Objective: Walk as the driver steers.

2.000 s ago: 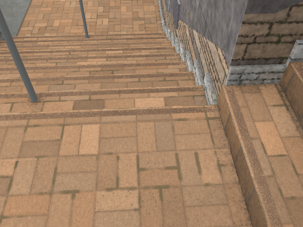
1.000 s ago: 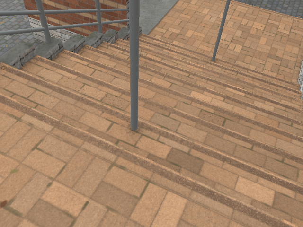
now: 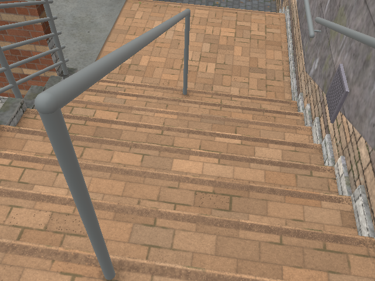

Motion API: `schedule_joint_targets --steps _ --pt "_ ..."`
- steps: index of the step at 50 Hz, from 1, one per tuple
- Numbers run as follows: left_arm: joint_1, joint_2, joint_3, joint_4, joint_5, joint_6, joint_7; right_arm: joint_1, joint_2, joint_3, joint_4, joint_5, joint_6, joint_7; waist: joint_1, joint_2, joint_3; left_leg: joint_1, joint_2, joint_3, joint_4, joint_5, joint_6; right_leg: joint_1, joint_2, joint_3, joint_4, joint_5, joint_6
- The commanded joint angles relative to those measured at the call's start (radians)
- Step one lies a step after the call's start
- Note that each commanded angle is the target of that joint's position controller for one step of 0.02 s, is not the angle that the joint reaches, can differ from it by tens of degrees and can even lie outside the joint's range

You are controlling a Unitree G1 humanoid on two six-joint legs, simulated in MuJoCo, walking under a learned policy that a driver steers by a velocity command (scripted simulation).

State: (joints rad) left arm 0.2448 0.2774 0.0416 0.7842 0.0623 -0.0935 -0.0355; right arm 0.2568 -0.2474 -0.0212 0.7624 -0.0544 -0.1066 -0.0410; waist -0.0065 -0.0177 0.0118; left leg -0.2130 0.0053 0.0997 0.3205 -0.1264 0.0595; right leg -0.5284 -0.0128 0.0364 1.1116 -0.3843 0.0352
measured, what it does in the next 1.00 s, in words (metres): steps on the spot, turning right: right foot, then left foot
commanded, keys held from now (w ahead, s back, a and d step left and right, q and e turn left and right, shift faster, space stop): e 0.36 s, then no key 0.64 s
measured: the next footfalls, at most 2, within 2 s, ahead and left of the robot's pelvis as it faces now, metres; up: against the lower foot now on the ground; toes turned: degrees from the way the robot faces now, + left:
right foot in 0.36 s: +0.09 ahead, -0.16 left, +0.00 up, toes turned -17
left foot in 0.74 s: +0.14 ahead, +0.07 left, +0.00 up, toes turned -15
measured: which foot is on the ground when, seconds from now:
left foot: down 0.00-0.38, up 0.40-0.72, down 0.74-1.00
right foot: up 0.00-0.34, down 0.36-1.00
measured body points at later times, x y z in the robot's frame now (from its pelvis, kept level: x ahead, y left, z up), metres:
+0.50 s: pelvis +0.07 -0.06 +0.00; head +0.09 -0.07 +0.45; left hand +0.27 +0.18 -0.09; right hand +0.14 -0.38 -0.09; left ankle +0.05 +0.09 -0.69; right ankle +0.05 -0.15 -0.75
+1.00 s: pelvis +0.08 -0.05 -0.02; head +0.10 -0.06 +0.43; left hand +0.30 +0.13 -0.11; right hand +0.11 -0.31 -0.14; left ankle +0.10 +0.08 -0.75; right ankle +0.05 -0.15 -0.75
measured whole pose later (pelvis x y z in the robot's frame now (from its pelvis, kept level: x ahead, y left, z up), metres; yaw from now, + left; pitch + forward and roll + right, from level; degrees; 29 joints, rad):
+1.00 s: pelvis +0.08 -0.05 -0.02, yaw -20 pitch +2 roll +0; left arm 0.23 0.25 0.01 0.62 0.00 -0.04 -0.09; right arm 0.23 -0.24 0.03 0.76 0.00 -0.07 0.08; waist -0.01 0.01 0.01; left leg -0.27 0.06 0.07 0.57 -0.33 -0.02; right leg -0.31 0.04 0.03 0.56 -0.28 -0.02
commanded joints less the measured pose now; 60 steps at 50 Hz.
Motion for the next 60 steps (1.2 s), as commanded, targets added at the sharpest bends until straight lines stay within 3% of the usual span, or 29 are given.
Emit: schedule_joint_targets --steps 1,2,4,8,12,13,15,17,18,19,20,21,22,23,24,25,28,29,31,33,35,37,38,39,40,41,42,47,60 --pt "0.051 0.031 -0.001 -0.035 -0.013 -0.005 -0.043 -0.017 -0.176 -0.055 -0.086 -0.013 -0.026 -0.025 0.02 0.086 -0.091 0.084 0.235 -0.071 -0.122 0.599 0.209 -0.011 -0.049 -0.03 -0.082 0.138 0.045" --pt "0.012 0.034 0.001 -0.051 -0.005 0.0 -0.053 0.026 -0.18 -0.058 -0.075 -0.013 -0.021 -0.022 0.012 0.078 -0.094 0.107 0.249 -0.064 -0.115 0.649 0.221 -0.033 -0.05 -0.034 -0.12 0.152 0.049" --pt "0.0 0.044 -0.001 -0.061 -0.005 0.008 -0.055 0.057 -0.199 -0.073 -0.066 -0.015 -0.016 -0.008 0.015 0.098 -0.08 0.165 0.301 -0.062 -0.12 0.711 0.246 -0.081 -0.067 -0.018 -0.186 0.184 0.04" --pt "-0.014 0.05 -0.007 -0.087 0.011 0.034 -0.06 -0.021 -0.222 -0.089 -0.113 -0.03 -0.014 0.005 0.02 0.091 -0.079 0.135 0.304 0.021 -0.118 0.655 0.236 -0.006 -0.082 -0.058 -0.227 0.203 0.004" --pt "-0.046 0.075 0.002 -0.121 -0.004 0.045 -0.067 -0.028 -0.256 -0.108 -0.132 -0.029 -0.009 -0.006 -0.014 0.098 -0.063 0.224 0.339 0.032 -0.099 0.518 0.205 0.019 -0.085 -0.067 -0.329 0.111 -0.014" --pt "-0.066 0.075 0.003 -0.131 -0.008 0.045 -0.065 -0.013 -0.267 -0.116 -0.129 -0.037 -0.008 -0.009 -0.031 0.108 -0.073 0.283 0.344 0.041 -0.076 0.482 0.189 0.019 -0.079 -0.073 -0.386 0.092 -0.016" --pt "-0.092 0.081 0.009 -0.138 -0.017 0.039 -0.061 0.008 -0.279 -0.126 -0.119 -0.022 0.0 -0.015 -0.056 0.115 -0.059 0.348 0.368 0.023 -0.055 0.422 0.173 0.02 -0.067 -0.085 -0.504 0.094 -0.031" --pt "-0.073 0.095 0.025 -0.13 -0.034 0.021 -0.061 -0.016 -0.281 -0.124 -0.115 -0.002 0.016 -0.017 -0.033 0.083 -0.06 0.323 0.352 0.044 0.012 0.354 0.129 0.124 -0.022 -0.112 -0.694 0.256 -0.076" --pt "-0.053 0.112 0.039 -0.13 -0.042 0.008 -0.054 -0.021 -0.253 -0.108 -0.107 0.006 0.023 -0.01 -0.008 0.068 -0.085 0.267 0.322 0.052 0.063 0.295 0.089 0.233 0.017 -0.121 -0.766 0.403 -0.119" --pt "-0.009 0.186 0.069 -0.131 -0.037 -0.008 -0.033 0.021 -0.183 -0.084 -0.103 0.001 0.028 0.002 0.001 -0.024 -0.181 0.163 0.228 0.122 0.207 0.13 0.001 0.448 -0.047 -0.037 -0.752 0.734 -0.214" --pt "0.077 0.327 0.103 -0.141 -0.047 -0.018 -0.006 0.033 -0.066 -0.04 -0.193 -0.018 0.015 0.0 -0.001 -0.22 -0.306 -0.148 0.051 0.163 0.439 -0.489 -0.121 0.741 -0.318 0.337 -0.746 1.149 -0.494" --pt "0.172 0.293 0.105 -0.11 -0.004 -0.043 0.006 -0.056 -0.106 -0.038 -0.198 -0.007 -0.002 0.018 0.096 -0.033 -0.243 -0.353 0.025 -0.058 0.532 -0.653 -0.126 0.788 -0.385 0.418 -0.737 1.057 -0.503" --pt "0.187 0.271 0.113 -0.081 0.002 -0.06 0.018 -0.132 -0.116 -0.038 -0.195 -0.003 0.003 0.022 0.111 -0.045 -0.144 -0.452 0.058 -0.118 0.618 -0.613 -0.119 0.735 -0.346 0.331 -0.742 0.98 -0.427" --pt "0.141 0.212 0.103 -0.091 -0.021 -0.052 0.025 -0.102 -0.188 -0.061 -0.161 0.003 0.011 0.012 0.089 -0.069 -0.134 -0.463 0.082 -0.12 0.714 -0.575 -0.122 0.688 -0.308 0.252 -0.741 0.956 -0.384" --pt "0.094 0.166 0.082 -0.11 -0.053 -0.039 0.025 -0.066 -0.208 -0.067 -0.14 -0.007 0.017 0.006 0.053 -0.089 -0.122 -0.429 0.086 -0.131 0.745 -0.545 -0.123 0.592 -0.289 0.222 -0.759 0.939 -0.356" --pt "0.044 0.152 0.073 -0.135 -0.065 -0.026 0.024 -0.052 -0.185 -0.055 -0.136 -0.013 0.021 0.008 0.016 -0.094 -0.091 -0.364 0.088 -0.136 0.763 -0.489 -0.125 0.457 -0.266 0.188 -0.798 0.894 -0.331" --pt "-0.052 0.161 0.067 -0.212 -0.036 -0.014 0.024 0.029 -0.168 -0.041 -0.087 -0.002 0.03 0.031 -0.038 -0.076 -0.109 -0.226 0.051 -0.118 0.811 -0.271 -0.132 0.264 -0.215 0.113 -0.852 0.83 -0.315" --pt "-0.057 0.159 0.064 -0.226 -0.032 -0.013 0.02 0.04 -0.161 -0.036 -0.085 0.006 0.032 0.042 -0.042 -0.053 -0.111 -0.218 0.057 -0.123 0.788 -0.239 -0.144 0.257 -0.205 0.096 -0.841 0.829 -0.309" --pt "-0.08 0.143 0.051 -0.249 -0.038 -0.015 0.011 0.056 -0.119 -0.017 -0.073 0.002 0.041 0.062 -0.046 -0.034 -0.117 -0.195 0.09 -0.117 0.648 -0.188 -0.172 0.265 -0.165 0.058 -0.788 0.781 -0.265" --pt "-0.088 0.154 0.047 -0.262 -0.038 -0.005 -0.006 0.061 -0.082 0.004 -0.068 0.0 0.05 0.081 -0.026 -0.041 -0.103 -0.115 0.101 -0.091 0.525 -0.202 -0.193 0.213 -0.16 0.07 -0.722 0.721 -0.252" --pt "-0.091 0.143 0.037 -0.266 -0.051 0.011 -0.036 0.096 -0.083 0.011 -0.052 0.026 0.042 0.092 -0.026 -0.022 -0.089 -0.039 0.092 -0.067 0.389 -0.136 -0.193 0.174 -0.165 0.114 -0.656 0.568 -0.235" --pt "-0.067 0.089 0.009 -0.25 -0.073 0.026 -0.075 0.085 -0.095 0.015 -0.052 0.052 0.031 0.092 -0.028 0.004 -0.091 0.01 0.09 -0.065 0.236 0.065 -0.158 0.18 -0.125 0.155 -0.603 0.403 -0.181" --pt "-0.006 0.039 -0.009 -0.24 -0.085 0.027 -0.084 0.039 -0.119 0.02 -0.086 0.069 0.023 0.089 0.009 0.031 -0.121 0.024 0.134 -0.109 0.206 0.234 -0.106 0.196 -0.075 0.15 -0.603 0.241 -0.11" --pt "0.107 0.054 -0.003 -0.225 -0.077 0.026 -0.077 -0.064 -0.154 0.027 -0.117 0.068 0.015 0.1 0.098 0.077 -0.118 -0.031 0.155 -0.141 0.177 0.208 -0.015 0.234 -0.018 0.081 -0.622 0.127 -0.052" --pt "0.085 0.119 0.016 -0.225 -0.065 0.029 -0.067 -0.094 -0.162 0.021 -0.104 0.056 0.02 0.113 0.1 0.066 -0.084 -0.163 0.121 -0.127 0.16 -0.017 -0.008 0.319 0.011 0.021 -0.62 0.13 -0.027" --pt "0.006 0.144 0.02 -0.24 -0.054 0.032 -0.064 -0.065 -0.168 0.011 -0.087 0.057 0.02 0.115 0.06 0.048 -0.058 -0.207 0.104 -0.114 0.133 -0.112 -0.03 0.324 0.016 0.017 -0.601 0.124 -0.036" --pt "-0.022 0.139 0.018 -0.243 -0.046 0.033 -0.06 -0.069 -0.16 0.011 -0.082 0.064 0.02 0.115 0.049 0.044 -0.05 -0.184 0.098 -0.111 0.13 -0.107 -0.045 0.309 0.011 0.019 -0.601 0.154 -0.049" --pt "-0.029 0.098 0.006 -0.244 -0.061 0.037 -0.056 -0.031 -0.119 0.021 -0.061 0.056 0.026 0.115 0.01 0.036 -0.061 -0.064 0.087 -0.078 0.154 -0.05 -0.055 0.27 0.008 0.035 -0.636 0.259 -0.069" --pt "0.025 0.107 0.02 -0.188 -0.068 0.057 -0.035 -0.089 -0.116 0.0 -0.053 0.043 0.038 0.121 -0.001 0.031 -0.047 0.057 0.071 -0.049 0.126 0.04 -0.066 0.259 0.014 0.018 -0.688 0.322 -0.048"
Over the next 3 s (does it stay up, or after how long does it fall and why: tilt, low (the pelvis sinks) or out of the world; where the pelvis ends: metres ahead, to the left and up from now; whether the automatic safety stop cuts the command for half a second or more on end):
stays up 0.30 -0.07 -0.09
